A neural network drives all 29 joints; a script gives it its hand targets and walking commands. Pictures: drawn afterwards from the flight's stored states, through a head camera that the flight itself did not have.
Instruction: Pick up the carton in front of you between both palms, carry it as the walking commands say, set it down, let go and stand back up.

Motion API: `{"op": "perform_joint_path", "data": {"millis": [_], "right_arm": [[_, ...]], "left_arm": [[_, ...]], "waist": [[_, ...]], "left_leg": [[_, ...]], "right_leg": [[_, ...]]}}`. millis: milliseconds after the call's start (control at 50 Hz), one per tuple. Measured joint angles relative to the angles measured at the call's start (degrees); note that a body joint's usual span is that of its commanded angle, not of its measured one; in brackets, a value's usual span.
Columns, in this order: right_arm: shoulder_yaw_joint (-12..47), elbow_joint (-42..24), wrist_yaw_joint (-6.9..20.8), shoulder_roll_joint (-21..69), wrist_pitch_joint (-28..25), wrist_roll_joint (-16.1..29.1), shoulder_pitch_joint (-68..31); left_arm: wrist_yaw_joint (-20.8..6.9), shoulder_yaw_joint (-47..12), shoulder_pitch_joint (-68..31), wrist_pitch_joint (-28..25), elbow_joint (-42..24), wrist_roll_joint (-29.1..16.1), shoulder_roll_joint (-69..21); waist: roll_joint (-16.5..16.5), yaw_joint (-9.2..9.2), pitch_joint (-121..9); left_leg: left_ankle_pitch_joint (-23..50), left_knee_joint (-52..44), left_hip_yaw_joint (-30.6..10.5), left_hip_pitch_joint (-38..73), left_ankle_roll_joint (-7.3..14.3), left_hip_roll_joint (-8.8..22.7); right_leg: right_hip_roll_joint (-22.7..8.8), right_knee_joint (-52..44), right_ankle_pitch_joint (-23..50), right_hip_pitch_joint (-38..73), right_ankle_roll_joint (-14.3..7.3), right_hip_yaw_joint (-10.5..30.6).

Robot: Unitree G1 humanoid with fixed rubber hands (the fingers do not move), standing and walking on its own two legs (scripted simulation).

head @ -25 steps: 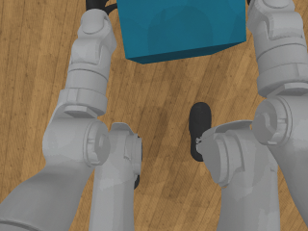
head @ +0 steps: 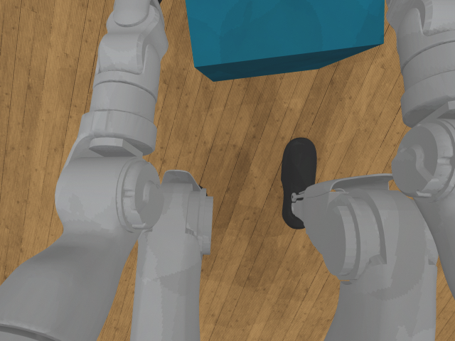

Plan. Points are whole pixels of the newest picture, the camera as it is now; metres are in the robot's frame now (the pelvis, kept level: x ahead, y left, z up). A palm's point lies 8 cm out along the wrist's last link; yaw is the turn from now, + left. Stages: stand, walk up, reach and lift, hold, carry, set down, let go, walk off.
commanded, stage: set down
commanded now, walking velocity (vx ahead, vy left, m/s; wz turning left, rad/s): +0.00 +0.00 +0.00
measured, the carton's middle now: out of the picture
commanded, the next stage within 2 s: let go in 1.68 s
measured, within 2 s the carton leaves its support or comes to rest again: neither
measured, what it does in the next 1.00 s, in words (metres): rises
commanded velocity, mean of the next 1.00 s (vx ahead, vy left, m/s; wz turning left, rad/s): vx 0.00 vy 0.00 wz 0.00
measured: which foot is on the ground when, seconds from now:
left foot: down 0.00-1.00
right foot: down 0.00-1.00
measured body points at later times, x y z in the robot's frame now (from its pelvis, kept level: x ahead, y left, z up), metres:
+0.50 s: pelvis +0.00 +0.00 +0.00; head +0.39 -0.03 +0.22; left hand +0.57 +0.10 -0.20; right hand +0.55 -0.26 -0.20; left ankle +0.09 +0.12 -0.34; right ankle +0.17 -0.13 -0.34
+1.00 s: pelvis +0.01 +0.00 +0.07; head +0.36 -0.05 +0.35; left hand +0.59 +0.11 -0.06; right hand +0.56 -0.27 -0.07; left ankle +0.09 +0.12 -0.34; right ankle +0.17 -0.13 -0.34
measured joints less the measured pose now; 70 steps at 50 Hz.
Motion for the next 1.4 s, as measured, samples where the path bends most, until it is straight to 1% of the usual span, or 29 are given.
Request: {"op": "perform_joint_path", "data": {"millis": [220, 320, 380, 400, 440, 480, 520, 560, 600, 660, 740, 820, 860, 900, 1000, 1080, 1140, 1240, 1320, 1400], "right_arm": [[-2.49, 1.1, 2.37, -0.76, -0.69, -1.63, -0.62], [-3.23, 1.75, 2.98, -1.17, -1.36, -2.13, -0.94], [-3.47, 3.37, 2.33, -1.4, -2.99, -1.79, -1.6], [-3.23, 4.46, 1.93, -1.57, -3.72, -1.45, -1.94], [-2.27, 6.86, -0.1, -2.44, -5.34, 0.08, -2.54], [-0.57, 8.6, -2.33, -4.0, -7.05, 2.98, -2.69], [1.98, 9.46, -3.71, -5.83, -8.47, 6.6, -2.35], [4.68, 9.39, -4.27, -7.34, -9.36, 9.95, -1.84], [6.62, 8.61, -4.38, -8.14, -9.78, 12.39, -1.37], [7.75, 6.65, -4.28, -8.2, -9.71, 13.93, -0.57], [7.45, 2.69, -4.45, -6.99, -8.53, 13.24, 0.89], [6.63, -2.33, -4.75, -5.64, -6.3, 11.73, 3.51], [6.18, -3.56, -4.75, -5.08, -5.09, 10.86, 4.8], [5.71, -3.53, -4.58, -4.56, -4.21, 9.9, 5.85], [4.2, -2.32, -3.76, -3.32, -3.6, 7.46, 8.12], [2.95, -3.11, -3.54, -2.23, -3.53, 5.74, 9.78], [2.51, -4.93, -3.75, -1.56, -3.17, 5.0, 11.06], [2.36, -9.7, -4.02, -0.85, -1.43, 4.54, 13.63], [2.19, -13.16, -3.74, -0.42, 0.4, 4.28, 15.67], [1.82, -14.85, -3.21, 0.18, 1.53, 3.69, 17.34]], "left_arm": [[-2.78, 2.28, -0.91, -0.79, 0.6, 3.1, -0.41], [-3.12, 2.0, -1.14, -1.42, 0.6, 3.71, -0.52], [-2.82, 0.81, -1.61, -2.63, 1.82, 3.46, 0.15], [-2.34, -0.24, -1.88, -3.08, 2.72, 2.99, 0.67], [-0.56, -3.0, -2.4, -3.99, 4.38, 0.71, 2.26], [1.06, -5.87, -2.89, -4.86, 5.78, -2.77, 4.39], [1.94, -8.94, -3.23, -5.61, 6.8, -6.64, 6.67], [2.35, -11.79, -3.44, -6.16, 7.15, -10.01, 8.64], [2.56, -13.92, -3.38, -6.43, 6.76, -12.53, 9.95], [2.85, -15.67, -2.84, -6.24, 5.18, -14.73, 10.57], [3.74, -15.67, -0.87, -5.12, 1.47, -15.33, 10.07], [4.95, -14.25, 2.01, -3.21, -2.79, -14.55, 8.7], [5.36, -13.12, 3.12, -2.25, -3.45, -13.66, 7.82], [5.4, -11.66, 3.85, -1.66, -2.71, -12.42, 6.94], [4.24, -7.62, 5.29, -1.82, 0.39, -8.87, 5.32], [3.23, -6.01, 6.77, -2.34, 0.8, -7.56, 5.07], [2.8, -5.89, 8.15, -2.44, -0.38, -7.68, 5.39], [2.29, -6.25, 10.89, -1.53, -4.2, -8.48, 5.98], [1.72, -6.0, 12.89, -0.33, -6.86, -8.52, 6.04], [0.89, -5.15, 14.44, 0.28, -7.8, -7.91, 5.8]], "waist": [[0.0, 0.24, 1.37], [-0.01, 0.24, 2.2], [-0.03, 0.2, 3.29], [-0.02, 0.16, 3.89], [-0.06, 0.13, 5.28], [0.02, 0.19, 6.35], [0.22, 0.38, 6.82], [0.39, 0.69, 6.89], [0.57, 0.97, 6.62], [0.78, 1.2, 5.53], [1.14, 1.25, 3.13], [1.4, 1.24, -0.33], [1.31, 1.25, -2.73], [1.12, 1.23, -5.54], [0.62, 1.42, -12.17], [0.37, 1.78, -15.48], [0.2, 2.02, -16.96], [-0.01, 2.28, -18.69], [-0.13, 2.44, -19.98], [-0.25, 2.54, -21.52]], "left_leg": [[-0.07, 0.74, 0.09, 0.47, 0.37, -0.06], [-0.16, 0.87, 0.38, 0.93, 0.55, -0.15], [-0.28, 0.82, 0.53, 1.61, 0.51, -0.13], [-0.37, 0.78, 0.58, 1.99, 0.48, -0.12], [-0.63, 0.64, 0.64, 2.81, 0.4, -0.08], [-0.85, 0.53, 0.54, 3.23, 0.33, -0.13], [-1.02, 0.62, 0.29, 3.15, 0.24, -0.25], [-1.15, 0.91, 0.0, 2.84, 0.16, -0.23], [-1.38, 1.19, -0.11, 2.57, 0.23, 0.02], [-1.5, 1.27, -0.07, 2.18, 0.29, 0.09], [-1.43, 0.42, 0.23, 2.28, 0.53, 0.46], [-1.25, -2.14, 0.57, 3.86, 1.13, 1.11], [-1.05, -4.19, 0.74, 4.93, 1.39, 1.47], [-0.69, -6.62, 0.89, 5.88, 1.57, 1.76], [0.45, -12.71, 0.94, 7.68, 1.6, 2.29], [1.2, -16.65, 0.69, 9.03, 1.37, 2.61], [1.78, -19.32, 0.41, 10.06, 1.16, 2.86], [3.0, -24.12, -0.12, 12.24, 0.91, 3.3], [4.2, -28.64, -0.44, 14.85, 0.86, 3.66], [5.55, -33.66, -0.61, 18.16, 0.9, 3.97]], "right_leg": [[0.12, 0.46, -0.1, 0.73, 0.33, 0.1], [0.19, 0.68, -0.29, 1.23, 0.78, 0.45], [0.26, 0.7, -0.42, 1.86, 1.1, 0.66], [0.28, 0.71, -0.51, 2.2, 1.17, 0.71], [0.32, 0.7, -0.76, 2.89, 1.27, 0.8], [0.24, 0.69, -1.03, 3.27, 1.24, 0.72], [0.04, 0.8, -1.29, 3.24, 1.07, 0.48], [-0.13, 1.0, -1.49, 3.0, 0.85, 0.13], [-0.23, 1.22, -1.64, 2.75, 0.66, -0.14], [-0.28, 1.36, -1.76, 2.3, 0.55, -0.17], [0.1, 0.54, -1.62, 2.33, 0.77, 0.07], [0.7, -1.9, -1.57, 3.92, 1.14, 0.29], [1.01, -3.75, -1.55, 4.99, 1.28, 0.41], [1.26, -5.89, -1.49, 5.94, 1.37, 0.55], [1.62, -11.19, -1.19, 7.8, 1.28, 0.6], [1.8, -14.66, -0.94, 9.18, 0.99, 0.37], [1.93, -17.09, -0.67, 10.28, 0.73, 0.09], [2.17, -21.62, 0.02, 12.71, 0.33, -0.43], [2.37, -25.91, 0.73, 15.59, 0.15, -0.74], [2.55, -30.6, 1.53, 19.1, 0.08, -0.87]]}}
